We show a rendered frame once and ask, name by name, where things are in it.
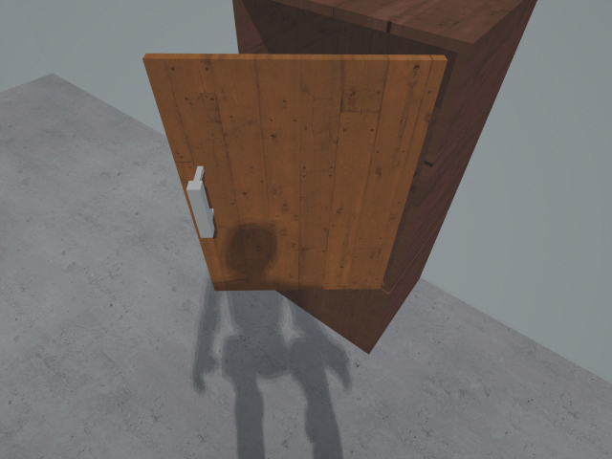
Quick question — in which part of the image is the handle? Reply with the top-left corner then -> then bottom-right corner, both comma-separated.
186,166 -> 214,238

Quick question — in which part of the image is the cupboard door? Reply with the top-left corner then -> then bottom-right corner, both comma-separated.
142,54 -> 448,291

